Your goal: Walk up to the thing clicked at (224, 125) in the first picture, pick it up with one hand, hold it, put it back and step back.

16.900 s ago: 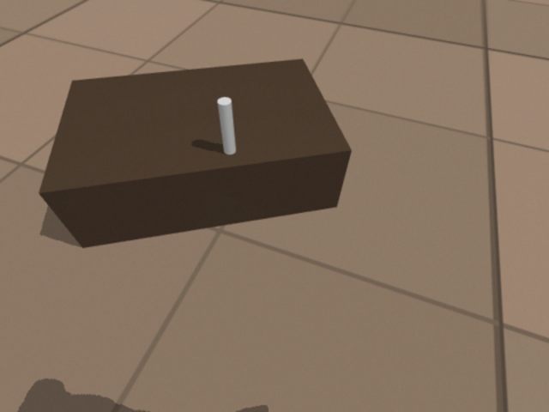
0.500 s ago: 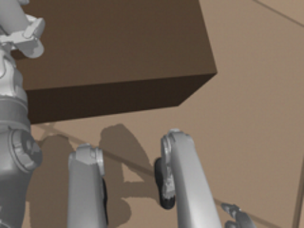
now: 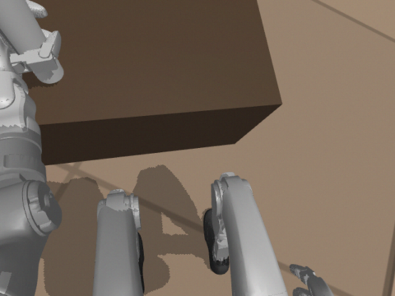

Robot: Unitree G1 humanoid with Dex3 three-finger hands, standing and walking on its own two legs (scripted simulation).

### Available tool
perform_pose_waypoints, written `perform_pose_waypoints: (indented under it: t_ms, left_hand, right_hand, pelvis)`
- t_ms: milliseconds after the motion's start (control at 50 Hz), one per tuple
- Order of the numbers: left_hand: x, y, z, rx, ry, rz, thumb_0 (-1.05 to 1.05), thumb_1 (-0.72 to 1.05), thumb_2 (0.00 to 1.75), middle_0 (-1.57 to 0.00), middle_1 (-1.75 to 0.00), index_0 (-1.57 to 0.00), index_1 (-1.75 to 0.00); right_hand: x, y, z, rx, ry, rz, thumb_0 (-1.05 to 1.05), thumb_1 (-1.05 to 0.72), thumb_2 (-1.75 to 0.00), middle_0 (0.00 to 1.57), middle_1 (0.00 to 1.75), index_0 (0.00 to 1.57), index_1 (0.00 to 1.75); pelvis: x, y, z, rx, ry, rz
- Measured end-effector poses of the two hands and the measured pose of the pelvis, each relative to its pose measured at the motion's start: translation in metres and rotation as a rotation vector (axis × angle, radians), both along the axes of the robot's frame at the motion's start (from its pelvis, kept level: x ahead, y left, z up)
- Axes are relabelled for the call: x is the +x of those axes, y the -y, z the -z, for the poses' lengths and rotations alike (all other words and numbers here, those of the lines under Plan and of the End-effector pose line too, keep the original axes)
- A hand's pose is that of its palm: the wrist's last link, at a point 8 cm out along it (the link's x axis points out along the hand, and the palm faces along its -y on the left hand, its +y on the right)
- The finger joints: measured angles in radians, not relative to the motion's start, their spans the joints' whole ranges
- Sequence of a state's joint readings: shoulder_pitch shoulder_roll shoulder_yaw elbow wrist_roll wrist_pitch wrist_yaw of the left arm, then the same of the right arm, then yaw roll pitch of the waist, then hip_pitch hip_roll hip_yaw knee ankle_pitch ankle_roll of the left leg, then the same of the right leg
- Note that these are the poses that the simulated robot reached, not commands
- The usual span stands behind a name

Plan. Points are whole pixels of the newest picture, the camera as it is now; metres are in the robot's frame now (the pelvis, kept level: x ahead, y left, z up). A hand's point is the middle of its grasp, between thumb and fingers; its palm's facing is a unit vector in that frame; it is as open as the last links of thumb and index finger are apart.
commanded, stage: settle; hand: left
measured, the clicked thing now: (21, 27) +0.55 +0.22 +0.05
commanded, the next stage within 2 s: lift in 0.70 s
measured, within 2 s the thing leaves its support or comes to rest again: neither
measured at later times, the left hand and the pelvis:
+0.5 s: hand (19, 9) +0.55 +0.21 +0.08, palm faces +0.19 -0.98 -0.04, open 6.5 cm; pelvis +0.02 +0.00 +0.07, yaw +0 degrees
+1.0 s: hand out of the picture +0.54 +0.20 +0.11, palm faces +0.20 -0.98 -0.05, open 6.5 cm; pelvis +0.03 +0.00 +0.10, yaw +0 degrees
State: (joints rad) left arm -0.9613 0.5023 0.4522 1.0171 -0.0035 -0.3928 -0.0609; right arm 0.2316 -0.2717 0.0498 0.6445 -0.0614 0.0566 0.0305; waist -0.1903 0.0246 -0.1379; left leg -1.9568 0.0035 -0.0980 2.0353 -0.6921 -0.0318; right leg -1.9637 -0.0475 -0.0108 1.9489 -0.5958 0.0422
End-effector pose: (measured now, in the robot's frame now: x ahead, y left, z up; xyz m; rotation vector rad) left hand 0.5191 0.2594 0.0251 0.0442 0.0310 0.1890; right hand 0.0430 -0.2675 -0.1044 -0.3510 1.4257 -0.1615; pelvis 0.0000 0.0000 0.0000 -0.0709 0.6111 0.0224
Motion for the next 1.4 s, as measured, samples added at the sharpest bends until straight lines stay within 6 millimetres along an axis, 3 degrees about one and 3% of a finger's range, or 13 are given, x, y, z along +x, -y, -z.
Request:
perform_pose_waypoints:
  t_ms: [160,320,960,1200,1400]
  left_hand:
    - [0.003,0.000,-0.036,-0.008,-0.011,0.000,0.01,0.06,1.09,-0.94,-1.11,-0.91,-1.09]
    - [0.004,0.000,-0.051,-0.016,-0.020,-0.013,0.01,0.06,1.09,-0.94,-1.10,-0.92,-1.08]
    - [-0.007,0.015,-0.088,-0.003,-0.021,-0.012,0.01,0.06,1.09,-0.94,-1.11,-0.91,-1.09]
    - [-0.033,0.017,-0.119,-0.003,-0.030,-0.019,0.01,0.06,1.09,-0.94,-1.11,-0.91,-1.09]
    - [-0.064,0.020,-0.166,-0.004,-0.005,-0.012,0.01,0.06,1.09,-0.94,-1.11,-0.92,-1.09]
  right_hand:
    - [0.006,-0.002,-0.032,-0.005,0.019,0.020,0.00,-0.89,-0.90,0.20,0.30,0.21,0.30]
    - [0.014,-0.002,-0.056,-0.011,0.027,0.013,0.00,-0.88,-0.89,0.20,0.30,0.21,0.30]
    - [0.035,-0.001,-0.094,0.018,0.054,0.013,0.00,-0.89,-0.90,0.20,0.30,0.21,0.30]
    - [0.046,-0.007,-0.121,0.039,0.097,0.023,0.00,-0.91,-0.90,0.20,0.30,0.21,0.30]
    - [0.072,-0.011,-0.159,0.046,0.189,0.016,0.00,-0.91,-0.90,0.20,0.30,0.21,0.30]
  pelvis:
    - [0.006,-0.002,-0.032,0.000,0.002,0.001]
    - [0.013,-0.003,-0.054,0.001,0.001,0.002]
    - [0.028,0.003,-0.101,0.013,0.032,0.006]
    - [0.032,0.003,-0.131,0.015,0.084,0.002]
    - [0.040,0.002,-0.167,0.016,0.164,-0.004]
